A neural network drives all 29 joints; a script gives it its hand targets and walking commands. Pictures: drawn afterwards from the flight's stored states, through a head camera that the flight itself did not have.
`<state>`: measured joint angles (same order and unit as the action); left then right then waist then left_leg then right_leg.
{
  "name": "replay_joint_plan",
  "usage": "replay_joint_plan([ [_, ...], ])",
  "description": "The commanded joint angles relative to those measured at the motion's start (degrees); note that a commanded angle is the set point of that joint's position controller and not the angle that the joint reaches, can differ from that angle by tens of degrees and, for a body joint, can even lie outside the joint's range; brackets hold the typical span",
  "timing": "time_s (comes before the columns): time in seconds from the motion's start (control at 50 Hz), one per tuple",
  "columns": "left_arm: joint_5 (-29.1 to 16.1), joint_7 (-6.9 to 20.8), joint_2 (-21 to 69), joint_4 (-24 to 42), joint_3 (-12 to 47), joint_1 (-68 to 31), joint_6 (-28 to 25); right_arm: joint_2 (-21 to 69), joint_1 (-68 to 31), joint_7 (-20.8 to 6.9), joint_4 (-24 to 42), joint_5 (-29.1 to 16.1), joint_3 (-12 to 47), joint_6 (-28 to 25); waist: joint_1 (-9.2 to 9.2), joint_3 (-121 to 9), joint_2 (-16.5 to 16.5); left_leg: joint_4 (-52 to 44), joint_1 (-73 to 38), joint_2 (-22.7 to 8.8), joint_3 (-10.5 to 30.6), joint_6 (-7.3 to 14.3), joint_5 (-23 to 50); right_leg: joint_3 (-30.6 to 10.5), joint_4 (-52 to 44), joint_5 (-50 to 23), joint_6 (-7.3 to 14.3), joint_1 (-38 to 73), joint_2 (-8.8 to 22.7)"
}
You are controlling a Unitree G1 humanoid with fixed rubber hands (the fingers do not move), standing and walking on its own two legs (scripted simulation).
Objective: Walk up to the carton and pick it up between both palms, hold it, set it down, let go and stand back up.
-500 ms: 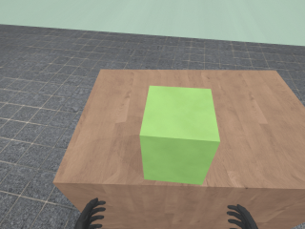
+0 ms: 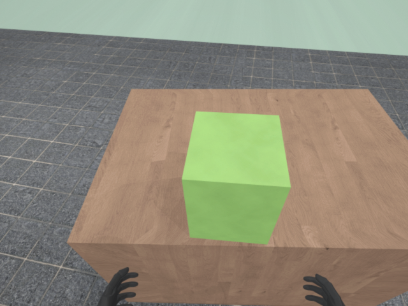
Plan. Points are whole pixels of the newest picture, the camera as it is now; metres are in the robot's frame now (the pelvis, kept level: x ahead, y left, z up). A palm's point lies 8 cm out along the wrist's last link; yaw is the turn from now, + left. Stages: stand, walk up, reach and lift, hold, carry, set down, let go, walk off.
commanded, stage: let go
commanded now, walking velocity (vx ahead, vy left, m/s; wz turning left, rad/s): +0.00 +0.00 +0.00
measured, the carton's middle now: (232, 179) +0.43 -0.03 -0.02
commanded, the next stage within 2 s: stand in 0.40 s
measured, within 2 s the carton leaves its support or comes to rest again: neither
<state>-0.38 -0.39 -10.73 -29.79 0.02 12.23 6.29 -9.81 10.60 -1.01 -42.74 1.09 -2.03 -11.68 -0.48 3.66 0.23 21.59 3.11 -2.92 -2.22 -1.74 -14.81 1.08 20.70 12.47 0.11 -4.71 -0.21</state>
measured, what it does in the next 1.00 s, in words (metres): stands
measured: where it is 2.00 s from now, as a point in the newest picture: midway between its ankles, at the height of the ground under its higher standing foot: outside the picture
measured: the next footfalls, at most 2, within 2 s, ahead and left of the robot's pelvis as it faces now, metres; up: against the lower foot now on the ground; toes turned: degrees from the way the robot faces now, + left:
none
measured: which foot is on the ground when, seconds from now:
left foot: down 0.00-1.00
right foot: down 0.00-1.00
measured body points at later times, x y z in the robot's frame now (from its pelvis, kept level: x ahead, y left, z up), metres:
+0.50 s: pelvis +0.00 +0.00 +0.00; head +0.00 +0.01 +0.45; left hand +0.15 +0.23 -0.10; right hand +0.15 -0.24 -0.10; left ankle -0.03 +0.13 -0.75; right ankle -0.01 -0.12 -0.75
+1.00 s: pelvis -0.01 +0.01 +0.00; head -0.02 +0.02 +0.45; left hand +0.04 +0.32 -0.13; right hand +0.07 -0.28 -0.12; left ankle -0.03 +0.13 -0.75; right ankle -0.01 -0.12 -0.75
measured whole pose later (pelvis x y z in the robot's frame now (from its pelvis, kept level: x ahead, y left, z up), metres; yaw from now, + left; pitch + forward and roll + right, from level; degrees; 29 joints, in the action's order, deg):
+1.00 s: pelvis -0.01 +0.01 +0.00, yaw +2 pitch -2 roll +0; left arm 1.0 0.6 -21.5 -59.2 0.2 11.1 -1.2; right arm -20.9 11.5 -0.3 -57.1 0.9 1.3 -0.8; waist -0.7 0.3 0.2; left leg 23.2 7.4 -0.9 -1.1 -0.1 -13.9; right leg 2.0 22.2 12.0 -1.2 -8.3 1.9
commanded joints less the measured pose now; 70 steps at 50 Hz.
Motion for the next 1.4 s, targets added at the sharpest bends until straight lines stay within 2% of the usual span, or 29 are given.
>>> replay_joint_plan([
  [0.0,1.44,-0.42,-5.85,7.23,-2.1,-5.01,-1.35,-6.85,-4.93,0.35,3.6,0.33,-2.38,-2.64,-0.06,-4.16,0.25,-1.47,-1.17,3.68,-2.2,-1.03,17.32,1.32,-3.04,-10.42,0.52,-0.32,-1.33],
  [0.06,1.74,-0.87,-4.61,6.53,-1.62,-4.59,-1.21,-7.34,-5.58,0.08,3.1,0.48,-2.36,-3.26,0.25,-6.2,1.1,-1.0,-1.33,3.0,-1.82,-1.13,18.03,1.79,-2.9,-12.31,0.61,-0.86,-1.15],
  [0.1,-0.12,0.17,-6.01,8.39,-2.46,-4.16,-1.72,-5.83,-4.43,0.85,6.39,-0.42,-1.57,-3.8,-0.05,-6.97,-2.34,-0.26,-2.67,3.61,-2.49,-0.12,18.97,1.02,-3.0,-14.78,-0.44,-0.5,-0.78],
  [0.38,-0.21,-1.47,-6.12,10.73,-0.07,-5.15,-1.3,-7.44,-6.54,-0.58,4.65,-0.39,-2.95,-3.87,-0.61,-7.11,1.17,-1.69,-0.47,3.34,-2.02,-0.35,16.6,1.43,-2.09,-10.02,0.62,0.16,-1.28],
  [0.42,0.85,-1.44,-6.1,8.91,-0.25,-4.79,-1.13,-7.68,-6.14,-0.63,3.6,-0.34,-2.28,-3.55,-0.68,-6.29,2.41,-1.77,-0.81,3.13,-1.65,-0.53,16.52,1.23,-1.9,-9.73,0.55,-0.17,-1.14],
  [0.44,2.55,-1.5,-17.09,1.45,-5.15,-0.83,-4.61,-18.07,-1.26,1.34,0.9,1.07,-3.9,2.82,-1.66,-7.03,-4.42,1.85,6.78,-3.34,2.52,1.31,23.11,-2.87,3.48,-17.35,1.36,-1.59,5.55],
  [0.46,2.11,-0.98,-15.5,-1.39,-4.09,1.49,-5.78,-17.87,0.39,2.3,0.1,0.87,-4.09,5.5,-0.74,-11.61,-4.57,2.85,3.16,-3.87,2.61,2.41,23.86,-3.09,4.85,-19.92,1.5,0.95,6.31],
  [0.5,2.23,-0.98,-16.71,-3.59,-4.08,1.02,-6.84,-16.22,-2.23,1.75,1.56,0.18,-3.14,7.25,-0.87,-11.55,2.35,3.9,5.03,-2.78,1.38,2.69,20.21,-3.73,5.41,-19.77,1.78,-0.78,7.49],
  [0.58,2.48,0.07,-16.23,-7.18,-3.77,-4.42,-7.78,-15.97,-1.08,1.87,-0.76,0.27,-1.35,8.26,0.18,-5.03,-2.56,1.35,8.99,-3.17,3.58,3.27,9.45,-3.67,2.34,-9.11,0.86,-6.26,6.67],
  [0.64,2.6,0.16,-18.89,-11.81,-3.81,-4.03,-8.49,-19.29,-2.88,1.8,-1.76,0.59,-1.79,9.01,0.13,-5.47,1.74,0.64,7.31,-2.59,3.96,3.12,9.46,-3.89,0.55,-9.31,0.96,-4.93,6.12],
  [0.74,1.49,0.66,-19.7,-17.87,-2.79,-3.7,-8.58,-19.27,-0.99,0.97,-4.77,-0.11,0.13,9.38,-0.57,-5.81,1.33,-1.0,9.2,-4.26,5.78,3.56,9.19,-4.11,-0.78,-4.75,1.26,-2.41,6.98],
  [0.76,2.31,0.8,-19.57,-17.75,-2.18,-6.11,-9.12,-20.62,-2.08,1.13,-5.96,-0.04,-0.26,9.47,0.17,-3.45,-2.75,-1.48,8.79,-3.86,5.63,3.27,8.35,-4.04,-1.11,-3.14,1.13,-5.41,6.76],
  [0.78,1.82,0.81,-18.84,-19.57,-2.03,-2.84,-8.72,-21.41,-1.55,0.97,-5.57,0.29,-0.1,9.3,-0.99,-4.56,3.02,-0.55,9.61,-3.71,5.12,3.68,6.42,-4.72,-2.34,-4.53,1.4,-3.29,7.38],
  [0.82,1.78,0.78,-21.94,-21.09,-2.82,-4.48,-9.16,-21.17,-0.64,1.35,-7.93,0.24,0.32,9.45,-0.77,-6.4,-2.25,-2.02,6.1,-4.07,6.3,3.98,9.37,-4.43,-0.65,-4.91,1.57,-3.28,7.17],
  [0.84,1.82,0.5,-21.32,-21.86,-2.35,-4.97,-8.57,-22.36,-3.1,1.04,-7.47,-0.11,0.08,9.17,-0.29,-3.07,-1.99,-2.23,7.63,-3.47,5.86,3.74,8.86,-3.48,-2.23,-7.65,1.06,-4.22,6.51],
  [0.86,1.42,0.43,-22.49,-23.04,-2.59,-3.53,-7.93,-22.51,-0.3,0.91,-8.37,0.12,0.21,9.39,0.19,-4.55,3.21,-2.37,7.86,-3.54,5.78,3.85,7.97,-4.46,-1.26,-5.24,0.72,-2.83,7.09],
  [0.88,1.31,0.2,-23.11,-23.39,-3.03,-4.32,-8.33,-21.56,-0.86,1.01,-8.58,-0.58,0.7,9.09,0.44,-6.71,0.61,-2.76,6.76,-3.38,6.09,3.18,10.35,-3.9,-1.13,-6.47,0.8,-0.56,6.29],
  [0.94,1.32,0.35,-20.6,-25.64,-1.62,-4.16,-8.64,-23.33,-2.78,1.3,-10.05,-0.14,0.5,9.61,-0.42,-3.96,2.29,-2.88,6.84,-3.72,5.88,3.73,9.02,-4.21,-2.4,-5.27,1.18,-2.54,7.03],
  [0.98,1.52,0.74,-19.9,-26.16,-1.66,-4.02,-8.98,-24.03,-1.52,1.31,-11.41,-0.53,0.46,9.76,-0.66,-5.05,-3.37,-4.04,6.15,-3.94,7.09,3.83,8.4,-2.88,-2.13,-5.48,0.93,-1.92,6.33],
  [1.06,1.0,0.69,-19.77,-27.19,-1.3,-2.72,-8.68,-22.64,-2.47,1.26,-11.87,-0.61,1.46,9.73,-1.09,-3.73,1.46,-3.76,7.74,-3.79,5.88,3.64,7.64,-4.52,-3.59,-7.2,0.37,-2.19,7.26],
  [1.08,1.46,0.8,-19.78,-27.77,-1.12,-5.36,-8.67,-21.41,-2.39,1.25,-12.26,-0.34,1.34,9.54,0.54,-6.24,2.82,-4.02,5.93,-3.58,6.12,3.66,11.38,-3.51,-1.74,-9.27,0.86,-0.45,7.67],
  [1.12,1.39,0.36,-21.17,-28.41,-1.74,-4.09,-8.5,-24.31,-3.67,1.66,-12.51,0.26,0.47,9.51,-0.26,-4.38,-0.97,-4.23,6.32,-4.49,6.78,3.63,12.81,-2.9,-2.59,-10.42,-0.16,0.29,6.65],
  [1.14,1.24,0.12,-21.9,-28.82,-1.79,-5.09,-8.41,-22.31,-4.33,1.48,-12.29,-0.58,0.75,9.82,-0.09,-5.07,1.57,-5.46,5.57,-3.81,7.15,3.75,12.5,-3.51,-2.24,-10.1,0.27,-0.91,7.11],
  [1.16,1.02,0.18,-21.37,-28.39,-1.88,-3.74,-8.52,-21.54,-3.49,1.41,-12.23,-0.44,1.33,9.18,-0.48,-4.21,-2.07,-4.94,6.57,-4.54,6.91,4.05,11.37,-3.71,-3.04,-7.1,0.5,-0.63,7.27],
  [1.24,1.7,0.12,-20.35,-28.63,-1.63,-4.6,-8.37,-22.77,-5.6,1.57,-13.52,0.2,0.95,9.49,-1.25,-3.65,3.14,-5.57,6.96,-4.2,7.19,3.74,9.69,-3.17,-3.27,-7.33,0.72,-0.48,7.42],
  [1.26,1.66,-0.01,-22.18,-28.33,-1.7,-5.7,-8.11,-21.52,-2.97,1.34,-13.08,-0.09,1.07,9.34,0.7,-2.91,-0.15,-5.58,6.32,-4.32,7.7,3.65,9.09,-3.83,-3.0,-5.76,0.84,-1.75,7.64],
  [1.28,1.45,0.22,-20.43,-28.23,-1.62,-5.01,-8.14,-22.13,-4.01,1.64,-13.47,-0.32,0.69,9.53,0.23,-4.44,2.43,-4.63,3.88,-4.26,7.4,3.6,10.36,-4.24,-3.39,-7.66,0.75,-2.74,7.72],
  [1.3,1.35,0.32,-20.59,-28.46,-1.22,-4.88,-8.51,-21.75,-4.6,1.37,-13.3,-0.98,0.98,9.92,0.34,-2.82,-0.59,-5.0,5.26,-4.88,7.93,3.87,11.3,-3.27,-3.33,-6.62,0.62,-3.83,8.03],
  [1.38,1.47,-0.27,-21.28,-30.15,-1.93,-3.75,-8.46,-22.2,-5.89,1.21,-13.52,-0.33,0.79,9.76,-0.87,-4.09,0.66,-5.64,6.28,-3.6,6.4,3.36,7.49,-3.75,-4.07,-5.15,0.48,-0.68,7.68],
])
